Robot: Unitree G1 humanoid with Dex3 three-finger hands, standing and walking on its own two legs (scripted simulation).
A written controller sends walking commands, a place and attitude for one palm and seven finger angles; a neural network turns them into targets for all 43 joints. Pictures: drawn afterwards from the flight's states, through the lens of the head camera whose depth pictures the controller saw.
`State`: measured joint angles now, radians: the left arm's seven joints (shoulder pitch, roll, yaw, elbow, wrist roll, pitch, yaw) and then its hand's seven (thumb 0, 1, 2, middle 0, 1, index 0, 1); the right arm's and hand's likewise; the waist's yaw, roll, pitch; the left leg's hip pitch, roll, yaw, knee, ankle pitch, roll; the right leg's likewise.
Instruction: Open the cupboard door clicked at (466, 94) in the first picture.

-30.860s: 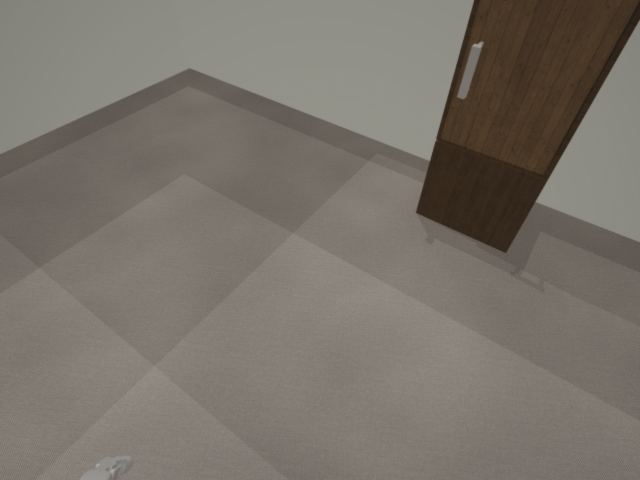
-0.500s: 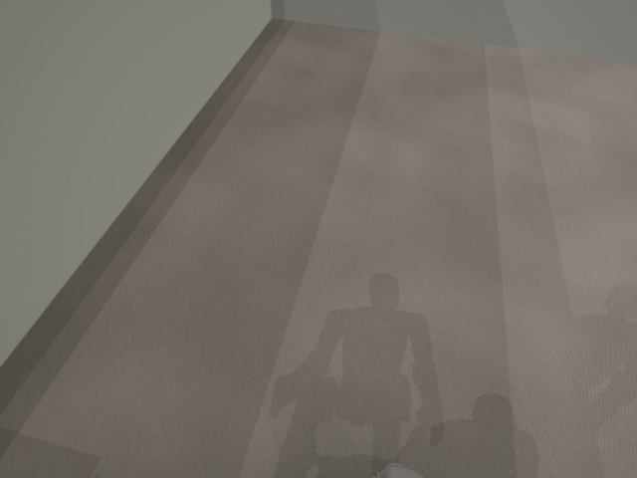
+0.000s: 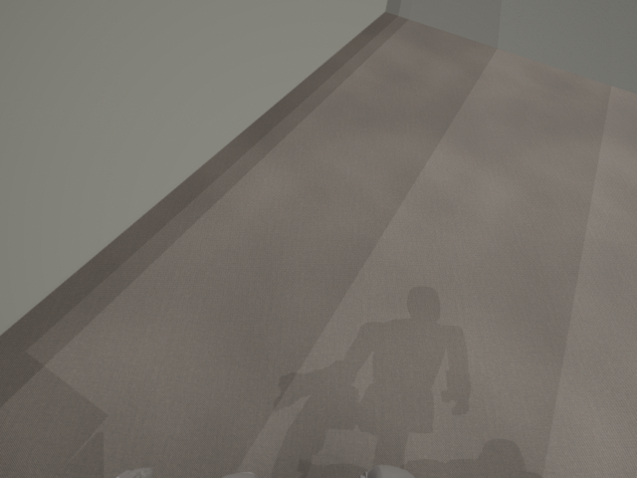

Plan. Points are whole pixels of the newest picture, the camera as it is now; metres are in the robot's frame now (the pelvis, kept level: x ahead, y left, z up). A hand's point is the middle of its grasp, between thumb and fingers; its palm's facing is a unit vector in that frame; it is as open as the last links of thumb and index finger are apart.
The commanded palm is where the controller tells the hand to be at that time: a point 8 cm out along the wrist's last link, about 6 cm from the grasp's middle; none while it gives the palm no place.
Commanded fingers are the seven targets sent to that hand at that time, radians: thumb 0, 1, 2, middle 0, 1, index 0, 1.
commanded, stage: turn to face it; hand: left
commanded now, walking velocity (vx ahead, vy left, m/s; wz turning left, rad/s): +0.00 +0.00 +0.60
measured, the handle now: out of the picture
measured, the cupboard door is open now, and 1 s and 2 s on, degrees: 49 49 49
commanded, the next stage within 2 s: none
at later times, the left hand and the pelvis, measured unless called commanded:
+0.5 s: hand out of the picture +0.01 +0.15 -0.16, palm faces +0.33 -0.91 -0.23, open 7.4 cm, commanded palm none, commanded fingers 0.00 0.90 0.90 -0.20 -0.30 -0.20 -0.30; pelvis +0.03 -0.05 +0.01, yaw +19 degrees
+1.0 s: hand out of the picture +0.03 +0.16 -0.14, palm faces +0.56 -0.77 -0.30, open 7.4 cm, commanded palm none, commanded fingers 0.00 0.90 0.90 -0.20 -0.30 -0.20 -0.30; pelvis +0.06 -0.08 +0.00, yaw +37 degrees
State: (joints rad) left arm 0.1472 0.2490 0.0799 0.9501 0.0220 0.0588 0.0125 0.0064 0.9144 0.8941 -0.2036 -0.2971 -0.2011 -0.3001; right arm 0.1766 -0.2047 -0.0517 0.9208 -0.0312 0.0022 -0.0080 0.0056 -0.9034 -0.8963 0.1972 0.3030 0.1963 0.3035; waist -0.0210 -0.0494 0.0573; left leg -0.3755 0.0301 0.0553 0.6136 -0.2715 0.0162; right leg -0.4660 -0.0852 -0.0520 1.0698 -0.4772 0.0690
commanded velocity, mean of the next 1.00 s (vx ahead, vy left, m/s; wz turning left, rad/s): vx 0.00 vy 0.00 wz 0.60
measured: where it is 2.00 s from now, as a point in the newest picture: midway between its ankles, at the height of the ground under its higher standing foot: outside the picture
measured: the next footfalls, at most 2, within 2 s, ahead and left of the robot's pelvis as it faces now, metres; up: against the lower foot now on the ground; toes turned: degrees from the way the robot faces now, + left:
right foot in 0.18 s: +0.07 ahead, -0.16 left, +0.00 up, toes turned +4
left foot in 0.54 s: +0.03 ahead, +0.08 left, +0.00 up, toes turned +27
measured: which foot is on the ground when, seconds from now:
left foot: down 0.00-0.18, up 0.20-0.52, down 0.54-0.92, up 0.94-1.00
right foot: up 0.00-0.16, down 0.18-0.54, up 0.56-0.90, down 0.92-1.00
